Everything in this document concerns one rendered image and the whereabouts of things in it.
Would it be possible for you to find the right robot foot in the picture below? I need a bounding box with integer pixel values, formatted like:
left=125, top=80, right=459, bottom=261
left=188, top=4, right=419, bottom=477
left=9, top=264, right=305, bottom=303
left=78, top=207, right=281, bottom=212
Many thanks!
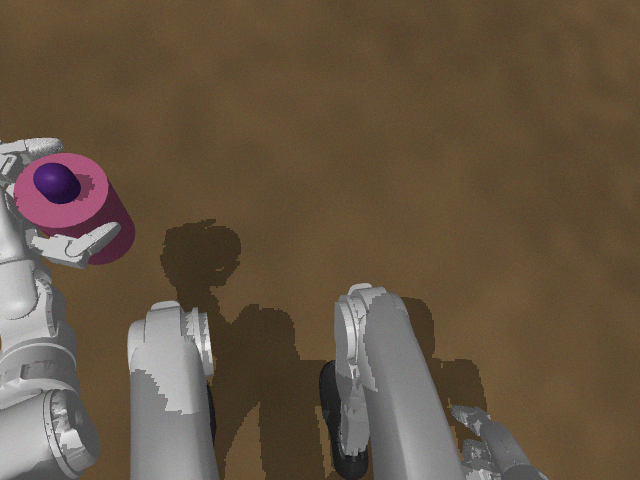
left=319, top=360, right=368, bottom=480

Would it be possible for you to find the bottle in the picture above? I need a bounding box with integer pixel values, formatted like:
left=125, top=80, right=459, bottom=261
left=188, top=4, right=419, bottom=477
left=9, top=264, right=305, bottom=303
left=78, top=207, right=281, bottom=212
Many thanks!
left=13, top=153, right=135, bottom=265

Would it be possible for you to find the right robot hand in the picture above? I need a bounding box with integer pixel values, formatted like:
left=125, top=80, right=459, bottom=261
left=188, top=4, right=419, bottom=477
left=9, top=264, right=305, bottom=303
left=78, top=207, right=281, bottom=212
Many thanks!
left=451, top=405, right=532, bottom=480

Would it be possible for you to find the left robot arm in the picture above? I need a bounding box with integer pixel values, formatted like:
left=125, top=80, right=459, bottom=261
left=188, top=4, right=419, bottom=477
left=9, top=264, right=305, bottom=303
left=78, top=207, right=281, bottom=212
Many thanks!
left=0, top=259, right=100, bottom=480

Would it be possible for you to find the right robot arm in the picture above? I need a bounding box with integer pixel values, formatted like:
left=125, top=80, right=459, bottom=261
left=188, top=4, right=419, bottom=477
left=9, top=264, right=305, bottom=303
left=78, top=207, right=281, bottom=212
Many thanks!
left=501, top=464, right=549, bottom=480

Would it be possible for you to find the left robot hand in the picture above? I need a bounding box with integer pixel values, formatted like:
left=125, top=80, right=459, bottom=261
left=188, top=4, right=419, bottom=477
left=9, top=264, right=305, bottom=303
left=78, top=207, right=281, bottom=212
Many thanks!
left=0, top=138, right=121, bottom=269

